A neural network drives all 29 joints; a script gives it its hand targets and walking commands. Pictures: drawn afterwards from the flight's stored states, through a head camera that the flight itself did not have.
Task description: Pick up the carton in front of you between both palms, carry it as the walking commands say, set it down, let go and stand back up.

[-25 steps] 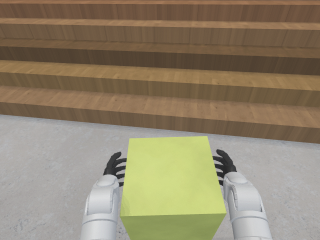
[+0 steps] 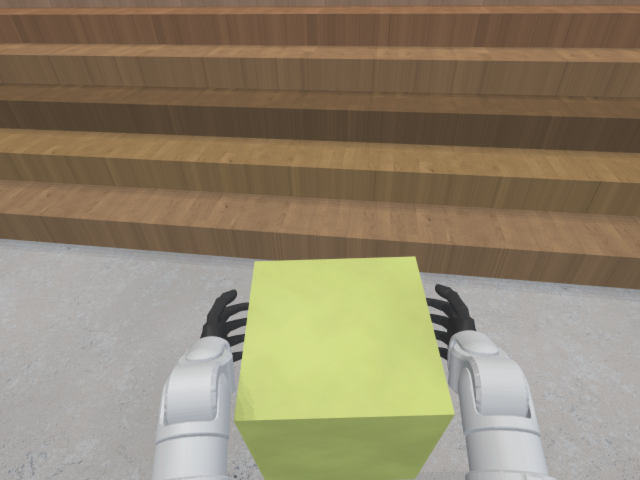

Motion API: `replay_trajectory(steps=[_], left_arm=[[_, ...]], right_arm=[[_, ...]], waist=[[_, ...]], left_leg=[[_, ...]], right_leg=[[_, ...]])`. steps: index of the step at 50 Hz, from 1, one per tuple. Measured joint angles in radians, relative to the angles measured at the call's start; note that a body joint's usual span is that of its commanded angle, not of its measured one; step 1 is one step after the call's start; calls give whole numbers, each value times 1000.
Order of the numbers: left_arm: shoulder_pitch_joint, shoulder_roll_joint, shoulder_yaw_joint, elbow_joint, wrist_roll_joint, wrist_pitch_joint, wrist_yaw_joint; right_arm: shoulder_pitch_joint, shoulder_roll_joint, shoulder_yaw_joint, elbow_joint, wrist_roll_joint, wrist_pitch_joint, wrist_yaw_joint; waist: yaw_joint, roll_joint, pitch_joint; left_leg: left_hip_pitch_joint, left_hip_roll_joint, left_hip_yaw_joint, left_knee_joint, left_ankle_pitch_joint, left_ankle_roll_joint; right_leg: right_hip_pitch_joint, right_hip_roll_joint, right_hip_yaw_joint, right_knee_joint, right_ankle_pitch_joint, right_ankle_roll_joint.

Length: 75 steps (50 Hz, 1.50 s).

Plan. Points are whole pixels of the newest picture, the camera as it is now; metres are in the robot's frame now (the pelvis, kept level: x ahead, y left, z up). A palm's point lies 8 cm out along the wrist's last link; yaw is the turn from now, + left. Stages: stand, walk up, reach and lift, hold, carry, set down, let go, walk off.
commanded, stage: carry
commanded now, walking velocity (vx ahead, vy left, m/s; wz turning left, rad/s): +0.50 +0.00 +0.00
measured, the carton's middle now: (337, 374) +0.30 +0.00 +0.01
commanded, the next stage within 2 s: none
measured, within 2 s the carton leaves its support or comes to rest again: neither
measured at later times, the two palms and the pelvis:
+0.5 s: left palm (271, 234) +0.50 +0.11 +0.09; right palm (455, 237) +0.49 -0.19 +0.08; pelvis +0.23 -0.03 -0.01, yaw +1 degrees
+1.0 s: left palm (273, 162) +0.83 +0.14 +0.06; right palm (401, 160) +0.82 -0.16 +0.06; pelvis +0.56 -0.01 -0.01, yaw -2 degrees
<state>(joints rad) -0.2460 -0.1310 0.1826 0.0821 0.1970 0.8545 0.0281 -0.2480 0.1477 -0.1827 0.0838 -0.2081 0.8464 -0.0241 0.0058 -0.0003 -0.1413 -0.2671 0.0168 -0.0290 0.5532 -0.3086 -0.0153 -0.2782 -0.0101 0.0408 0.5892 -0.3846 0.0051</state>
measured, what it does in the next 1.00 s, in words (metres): walks ahead: left foot, then right foot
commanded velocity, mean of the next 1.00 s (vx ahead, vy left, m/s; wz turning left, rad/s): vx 0.50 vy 0.00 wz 0.00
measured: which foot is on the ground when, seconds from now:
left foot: down 0.00-0.08, up 0.10-0.20, down 0.22-0.48, up 0.50-0.90, down 0.92-1.00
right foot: down 0.00-0.26, up 0.28-0.46, down 0.48-0.94, up 0.96-1.00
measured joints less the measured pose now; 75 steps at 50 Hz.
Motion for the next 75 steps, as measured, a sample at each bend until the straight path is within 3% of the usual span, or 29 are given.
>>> replay_trajectory(steps=[5,9,11,13,17,19,22,25,28,31,37,44,46,47,49,50,52,57,62,67,69,71,73,75], left_arm=[[1,24,-44,-79,-63,130,35],[12,-8,-79,-163,-64,224,74],[34,-11,-84,-238,-63,268,87],[64,-1,-65,-319,-74,302,87],[100,-3,-31,-388,-105,339,74],[95,-2,-42,-397,-111,352,74],[77,-3,-56,-411,-112,357,73],[45,-9,-70,-408,-104,355,71],[36,-10,-86,-370,-85,359,71],[59,-7,-75,-385,-84,372,71],[76,-4,-60,-435,-97,359,72],[78,-4,-69,-420,-97,350,63],[88,-2,-69,-418,-93,351,61],[87,-1,-60,-407,-92,347,60],[89,-2,-48,-381,-88,342,58],[93,-2,-49,-373,-86,341,58],[102,0,-60,-366,-81,338,57],[119,1,-93,-374,-76,307,55],[143,2,-108,-424,-75,298,58],[104,0,-86,-507,-99,338,78],[51,1,-65,-521,-111,360,84],[-34,13,-53,-494,-123,377,89],[-138,29,-51,-419,-129,388,106],[-226,53,-43,-356,-142,418,121]], right_arm=[[20,-30,46,-112,49,144,-43],[41,-77,42,-202,114,240,-48],[33,-68,39,-236,131,274,-52],[25,-30,44,-262,122,289,-55],[72,-8,91,-337,99,324,-69],[86,-13,92,-379,102,349,-75],[81,-13,74,-429,105,372,-79],[71,-16,47,-458,112,379,-78],[64,-28,29,-428,125,387,-77],[58,-7,28,-404,117,390,-75],[62,-11,69,-424,101,365,-66],[95,-15,79,-442,90,357,-64],[94,-14,82,-428,91,356,-63],[91,-14,87,-407,89,348,-63],[82,-13,88,-365,87,338,-63],[84,-13,88,-353,87,335,-63],[99,-14,86,-350,92,330,-63],[134,-18,79,-383,105,304,-64],[142,-19,84,-420,115,298,-63],[89,-15,81,-480,125,331,-68],[38,-12,65,-498,128,354,-74],[-32,-34,47,-498,134,381,-83],[-122,-87,32,-449,152,408,-92],[-213,-126,18,-384,168,441,-95]], waist=[[-5,28,-44],[-7,-11,-47],[-3,-32,-30],[8,-47,-23],[1,8,-15],[-11,31,-3],[-29,48,19],[-38,52,32],[-22,28,30],[-2,4,32],[36,-19,39],[27,-18,45],[18,-19,53],[7,-36,58],[-13,-35,76],[-19,-29,86],[-29,-16,100],[-42,4,99],[-30,1,67],[-14,-10,63],[-13,-4,67],[-2,15,74],[23,40,92],[35,35,117]], left_leg=[[-18,40,0,73,-79,-7],[-85,26,100,139,-182,0],[-70,1,153,32,-93,9],[-30,-8,184,-11,19,32],[46,25,186,-64,-60,31],[97,41,176,-120,-56,12],[168,60,162,-154,-85,-6],[168,95,151,14,-187,-24],[-9,72,98,422,-170,-3],[-173,62,106,575,-82,15],[-344,62,139,334,76,7],[-303,20,246,-28,259,43],[-226,-1,283,-77,259,61],[-225,-9,296,-26,234,91],[-211,-4,303,32,150,129],[-187,-2,304,20,128,134],[-129,-1,300,-41,129,116],[13,-1,275,-188,111,106],[158,0,255,-280,60,78],[297,-4,244,-289,-48,36],[341,3,234,-251,-115,16],[336,35,229,-100,-214,3],[202,65,165,243,-190,15],[26,38,86,559,-160,41]], right_leg=[[21,1,-64,-17,45,8],[57,-27,-85,-43,-14,5],[79,-45,-75,-52,-31,13],[51,-62,-73,39,-49,9],[-109,-27,-131,297,-150,-6],[-166,-15,-164,254,-123,-8],[-202,-5,-205,68,25,-13],[-158,3,-261,-34,194,-56],[-113,2,-274,-5,108,-99],[-24,6,-267,-101,102,-80],[166,-1,-236,-283,87,-65],[387,-25,-221,-330,-47,-7],[397,-49,-225,-187,-130,8],[351,-80,-219,-37,-113,7],[187,-73,-133,331,-80,-1],[101,-61,-103,472,-61,-10],[-44,-56,-89,596,-3,-26],[-265,-85,-114,444,114,-20],[-342,-100,-152,182,233,-1],[-321,-81,-200,-7,339,-29],[-281,-62,-224,-52,343,-48],[-227,-32,-251,-68,317,-74],[-236,-21,-265,29,244,-105],[-212,-19,-264,31,199,-108]])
